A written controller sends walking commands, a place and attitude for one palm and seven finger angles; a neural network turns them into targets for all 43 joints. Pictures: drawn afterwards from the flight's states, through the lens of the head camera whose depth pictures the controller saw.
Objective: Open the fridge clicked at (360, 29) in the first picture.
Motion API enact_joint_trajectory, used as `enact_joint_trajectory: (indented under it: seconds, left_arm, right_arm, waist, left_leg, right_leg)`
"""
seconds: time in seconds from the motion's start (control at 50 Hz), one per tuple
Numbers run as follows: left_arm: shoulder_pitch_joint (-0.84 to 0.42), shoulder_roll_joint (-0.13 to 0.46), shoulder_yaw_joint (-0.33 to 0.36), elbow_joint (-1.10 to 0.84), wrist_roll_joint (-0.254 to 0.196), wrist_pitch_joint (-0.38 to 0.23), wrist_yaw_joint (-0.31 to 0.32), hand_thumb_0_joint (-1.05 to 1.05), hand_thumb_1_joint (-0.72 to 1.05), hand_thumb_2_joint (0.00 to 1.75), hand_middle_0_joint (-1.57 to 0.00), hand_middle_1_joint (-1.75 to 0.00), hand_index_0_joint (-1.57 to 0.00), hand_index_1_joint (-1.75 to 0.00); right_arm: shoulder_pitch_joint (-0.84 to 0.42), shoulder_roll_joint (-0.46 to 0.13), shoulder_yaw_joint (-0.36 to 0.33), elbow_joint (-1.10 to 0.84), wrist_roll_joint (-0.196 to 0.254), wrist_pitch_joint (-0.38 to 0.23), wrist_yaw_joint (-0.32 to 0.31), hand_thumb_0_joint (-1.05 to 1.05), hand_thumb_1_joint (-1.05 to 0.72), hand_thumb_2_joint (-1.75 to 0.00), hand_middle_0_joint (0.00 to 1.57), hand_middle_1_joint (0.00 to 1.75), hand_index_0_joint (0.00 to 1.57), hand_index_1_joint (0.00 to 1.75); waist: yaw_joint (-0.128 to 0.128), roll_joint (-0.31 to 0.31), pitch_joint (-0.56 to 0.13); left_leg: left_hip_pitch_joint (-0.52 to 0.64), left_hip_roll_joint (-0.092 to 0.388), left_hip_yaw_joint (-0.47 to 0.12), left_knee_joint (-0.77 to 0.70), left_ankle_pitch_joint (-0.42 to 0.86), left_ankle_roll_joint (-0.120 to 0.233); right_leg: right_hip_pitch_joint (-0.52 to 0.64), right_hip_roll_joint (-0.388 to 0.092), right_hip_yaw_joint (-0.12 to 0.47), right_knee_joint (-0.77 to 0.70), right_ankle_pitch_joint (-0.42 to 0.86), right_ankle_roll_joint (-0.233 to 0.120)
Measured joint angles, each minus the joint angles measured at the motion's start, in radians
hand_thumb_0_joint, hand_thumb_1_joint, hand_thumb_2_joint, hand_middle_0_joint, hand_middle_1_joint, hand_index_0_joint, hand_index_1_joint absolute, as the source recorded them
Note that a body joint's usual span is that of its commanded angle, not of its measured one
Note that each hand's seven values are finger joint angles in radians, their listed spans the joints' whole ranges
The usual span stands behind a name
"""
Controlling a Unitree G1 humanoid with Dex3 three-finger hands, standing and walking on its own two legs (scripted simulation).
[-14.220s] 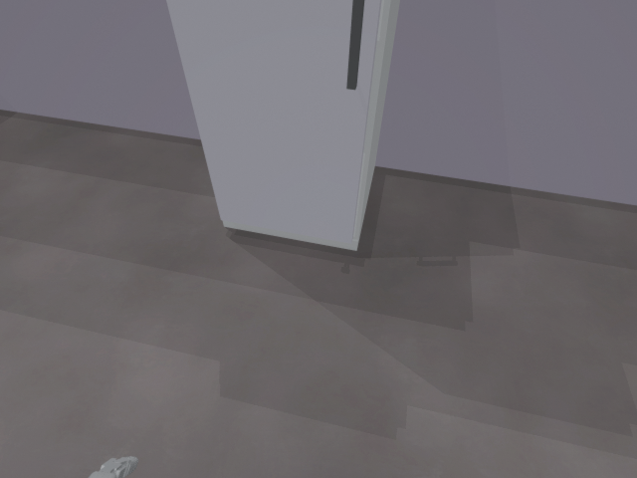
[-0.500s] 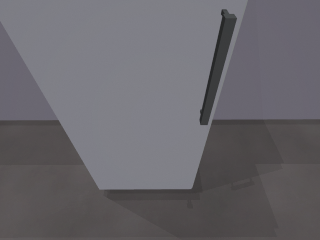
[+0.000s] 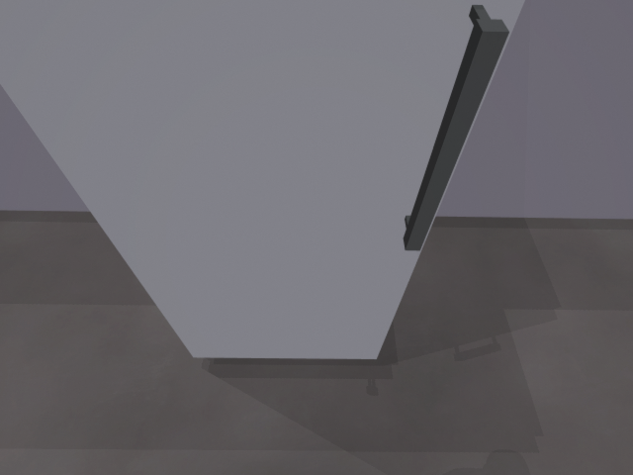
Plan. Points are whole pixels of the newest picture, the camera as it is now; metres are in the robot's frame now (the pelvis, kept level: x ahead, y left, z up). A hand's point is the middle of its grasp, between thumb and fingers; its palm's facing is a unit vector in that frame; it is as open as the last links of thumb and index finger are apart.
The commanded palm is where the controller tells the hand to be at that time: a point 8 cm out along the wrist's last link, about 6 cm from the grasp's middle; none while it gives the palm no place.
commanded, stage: come to a stop and stand still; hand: right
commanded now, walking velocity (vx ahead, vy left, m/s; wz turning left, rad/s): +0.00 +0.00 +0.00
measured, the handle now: (437, 154) +0.47 -0.12 +0.15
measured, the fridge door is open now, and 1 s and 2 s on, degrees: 0 0 0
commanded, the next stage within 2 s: look again from close up in 1.38 s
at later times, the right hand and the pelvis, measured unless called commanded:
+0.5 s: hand out of the picture -0.06 -0.19 -0.18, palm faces +0.05 +0.98 -0.18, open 7.4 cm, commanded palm none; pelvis -0.05 -0.01 +0.00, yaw -1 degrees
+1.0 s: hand out of the picture -0.06 -0.19 -0.19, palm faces +0.04 +0.99 -0.17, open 7.4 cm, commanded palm none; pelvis -0.06 -0.03 -0.01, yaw -1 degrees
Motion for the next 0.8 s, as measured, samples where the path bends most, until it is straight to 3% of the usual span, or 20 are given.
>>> enact_joint_trajectory:
  seconds: [0.04, 0.08, 0.16, 0.26, 0.3, 0.38, 0.58, 0.76, 0.8]
  left_arm:
    - [-0.008, 0.001, 0.000, 0.001, -0.001, 0.010, -0.006, 0.01, 0.92, 0.90, -0.20, -0.30, -0.20, -0.30]
    - [-0.027, 0.005, -0.002, 0.001, -0.003, 0.019, -0.013, 0.01, 0.92, 0.90, -0.20, -0.30, -0.19, -0.30]
    - [-0.042, 0.011, -0.009, -0.012, -0.001, 0.003, -0.023, 0.00, 0.93, 0.90, -0.20, -0.30, -0.19, -0.30]
    - [-0.044, -0.010, -0.035, -0.003, 0.008, -0.018, -0.022, 0.00, 0.93, 0.90, -0.20, -0.30, -0.20, -0.30]
    - [-0.049, -0.005, -0.039, 0.000, 0.009, -0.017, -0.021, 0.00, 0.93, 0.90, -0.20, -0.30, -0.20, -0.30]
    - [-0.058, 0.009, -0.038, 0.013, 0.001, -0.009, -0.027, 0.00, 0.92, 0.90, -0.21, -0.30, -0.20, -0.30]
    - [-0.001, 0.022, -0.037, 0.052, 0.001, -0.007, -0.034, 0.00, 0.92, 0.90, -0.20, -0.30, -0.20, -0.30]
    - [0.074, -0.010, -0.050, 0.095, 0.003, -0.004, -0.033, 0.00, 0.91, 0.90, -0.20, -0.30, -0.19, -0.30]
    - [0.079, -0.006, -0.056, 0.083, 0.003, -0.001, -0.039, 0.01, 0.91, 0.90, -0.20, -0.30, -0.19, -0.30]
  right_arm:
    - [0.002, -0.007, 0.001, -0.018, -0.002, -0.004, -0.004, 0.01, -0.91, -0.90, 0.19, 0.30, 0.19, 0.30]
    - [0.006, -0.001, 0.007, -0.020, -0.001, 0.000, -0.003, 0.00, -0.91, -0.90, 0.19, 0.30, 0.19, 0.30]
    - [0.024, 0.021, 0.022, -0.009, 0.008, 0.018, 0.008, 0.00, -0.91, -0.90, 0.19, 0.30, 0.19, 0.30]
    - [0.007, 0.025, 0.026, 0.018, 0.020, 0.045, 0.016, 0.00, -0.91, -0.90, 0.19, 0.30, 0.19, 0.30]
    - [-0.004, 0.027, 0.027, 0.028, 0.014, 0.047, 0.018, 0.01, -0.92, -0.90, 0.20, 0.30, 0.20, 0.30]
    - [0.007, 0.026, 0.032, 0.046, 0.012, 0.021, 0.028, 0.01, -0.92, -0.90, 0.20, 0.30, 0.20, 0.30]
    - [0.078, 0.029, 0.052, 0.111, 0.017, 0.013, 0.034, 0.01, -0.91, -0.90, 0.19, 0.30, 0.20, 0.30]
    - [0.087, 0.056, 0.059, 0.119, 0.020, 0.006, 0.031, 0.00, -0.91, -0.90, 0.19, 0.30, 0.19, 0.30]
    - [0.088, 0.073, 0.071, 0.117, 0.013, -0.011, 0.016, 0.00, -0.90, -0.90, 0.19, 0.30, 0.20, 0.30]
  waist:
    - [-0.013, 0.011, -0.005]
    - [-0.021, 0.001, -0.005]
    - [-0.003, -0.020, -0.001]
    - [-0.024, 0.049, -0.001]
    - [-0.026, 0.041, 0.001]
    - [-0.030, 0.013, -0.001]
    - [-0.008, -0.016, -0.055]
    - [-0.005, -0.008, -0.052]
    - [-0.004, -0.030, -0.039]
  left_leg:
    - [0.016, 0.006, -0.001, -0.025, -0.049, 0.006]
    - [0.018, -0.003, -0.003, -0.029, -0.089, -0.019]
    - [0.000, -0.025, 0.014, 0.052, -0.113, -0.036]
    - [-0.055, -0.004, -0.066, 0.183, -0.218, -0.041]
    - [-0.058, -0.003, -0.077, 0.159, -0.192, -0.038]
    - [-0.010, -0.008, -0.074, -0.013, -0.005, -0.054]
    - [0.038, -0.038, -0.054, -0.135, 0.050, -0.047]
    - [0.029, -0.040, -0.047, -0.150, 0.062, -0.045]
    - [0.023, -0.054, -0.044, -0.150, 0.067, -0.046]
  right_leg:
    - [-0.051, 0.012, 0.020, 0.086, -0.078, 0.004]
    - [-0.079, 0.001, 0.041, 0.102, -0.079, 0.007]
    - [-0.024, -0.022, 0.047, -0.095, 0.097, -0.002]
    - [0.001, 0.011, 0.011, -0.132, 0.098, -0.033]
    - [0.006, 0.015, 0.016, -0.172, 0.132, -0.033]
    - [0.007, 0.010, 0.030, -0.211, 0.174, -0.024]
    - [0.042, -0.013, 0.051, -0.310, 0.239, -0.008]
    - [0.031, -0.013, 0.058, -0.325, 0.254, -0.006]
    - [0.001, -0.028, 0.062, -0.274, 0.232, -0.003]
